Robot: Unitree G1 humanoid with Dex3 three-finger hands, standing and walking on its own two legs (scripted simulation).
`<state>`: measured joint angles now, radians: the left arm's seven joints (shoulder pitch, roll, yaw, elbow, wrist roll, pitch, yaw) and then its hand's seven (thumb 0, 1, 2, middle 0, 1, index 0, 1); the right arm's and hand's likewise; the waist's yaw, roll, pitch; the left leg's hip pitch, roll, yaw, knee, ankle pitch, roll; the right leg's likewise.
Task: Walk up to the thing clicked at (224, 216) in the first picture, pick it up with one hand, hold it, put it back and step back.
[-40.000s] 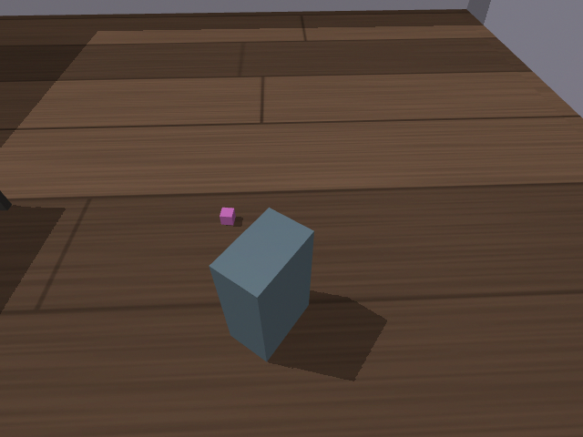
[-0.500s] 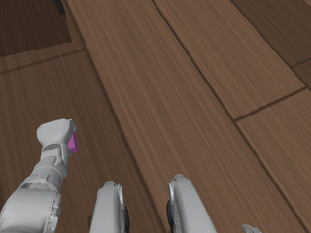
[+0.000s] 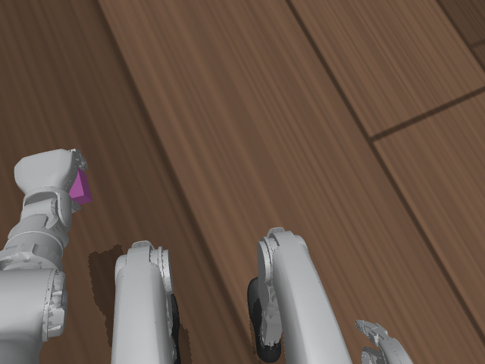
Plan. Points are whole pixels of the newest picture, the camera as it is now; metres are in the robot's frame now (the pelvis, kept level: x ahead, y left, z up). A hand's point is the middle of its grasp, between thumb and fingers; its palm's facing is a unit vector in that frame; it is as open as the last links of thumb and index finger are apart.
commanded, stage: crouch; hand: left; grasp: from above
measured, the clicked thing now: (68, 188) +0.43 +0.28 -0.20
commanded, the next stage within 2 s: lower in 0.58 s
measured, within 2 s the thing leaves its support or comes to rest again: rests again in 1.86 s
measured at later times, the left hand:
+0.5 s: hand (76, 195) +0.42 +0.29 -0.25, palm faces -0.43 -0.11 -0.90, open 8.8 cm
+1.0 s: hand (84, 198) +0.43 +0.29 -0.30, palm faces -0.44 -0.14 -0.89, open 8.7 cm
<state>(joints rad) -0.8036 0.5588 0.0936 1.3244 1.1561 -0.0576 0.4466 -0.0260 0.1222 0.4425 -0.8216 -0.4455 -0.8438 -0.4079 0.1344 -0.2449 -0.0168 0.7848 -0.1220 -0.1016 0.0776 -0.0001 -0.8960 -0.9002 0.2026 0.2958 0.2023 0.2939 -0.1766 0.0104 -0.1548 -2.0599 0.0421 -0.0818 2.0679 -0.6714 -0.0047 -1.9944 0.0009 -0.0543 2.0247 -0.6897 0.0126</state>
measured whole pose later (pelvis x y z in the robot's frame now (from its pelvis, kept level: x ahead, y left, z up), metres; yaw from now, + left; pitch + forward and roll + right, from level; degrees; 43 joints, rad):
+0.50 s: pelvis -0.01 +0.00 -0.07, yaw -1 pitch +35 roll -6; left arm -0.89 0.65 0.15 1.45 1.19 -0.11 0.46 -0.03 0.13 0.42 -0.83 -0.43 -0.85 -0.40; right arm 0.15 -0.26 0.01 0.80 -0.15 -0.11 0.14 0.00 -0.90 -0.90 0.20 0.30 0.20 0.29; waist -0.21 0.00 -0.08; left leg -2.25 0.04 -0.10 2.29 -0.67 0.00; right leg -2.18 0.01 -0.06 2.24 -0.68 0.02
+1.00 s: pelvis -0.01 +0.00 -0.11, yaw -3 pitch +33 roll -7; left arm -0.92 0.73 0.19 1.53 1.21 -0.16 0.49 -0.03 0.12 0.40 -0.86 -0.40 -0.88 -0.37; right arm 0.13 -0.28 0.06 0.80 -0.18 -0.12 0.17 0.00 -0.91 -0.90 0.20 0.30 0.20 0.29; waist -0.23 -0.03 -0.01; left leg -2.33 0.04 -0.14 2.43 -0.68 -0.01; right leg -2.26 0.02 -0.09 2.36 -0.68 0.02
